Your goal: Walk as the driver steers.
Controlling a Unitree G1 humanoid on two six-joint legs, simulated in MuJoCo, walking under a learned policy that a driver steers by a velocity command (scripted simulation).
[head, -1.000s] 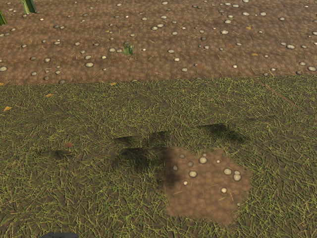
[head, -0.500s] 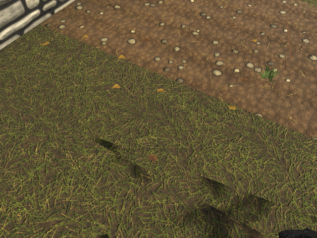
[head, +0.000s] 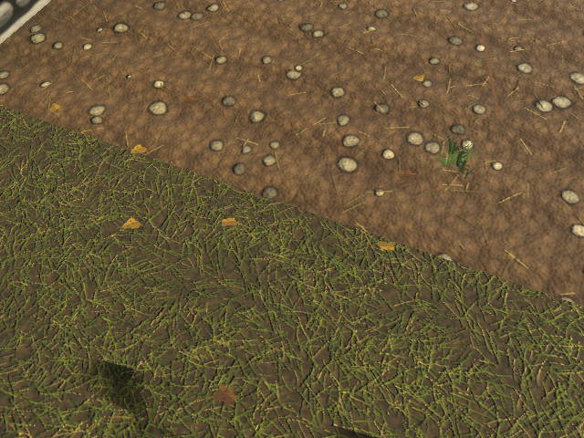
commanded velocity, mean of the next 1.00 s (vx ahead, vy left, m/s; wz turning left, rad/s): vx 0.08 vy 0.00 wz -0.73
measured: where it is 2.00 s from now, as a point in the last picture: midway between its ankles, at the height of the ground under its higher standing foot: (528, 391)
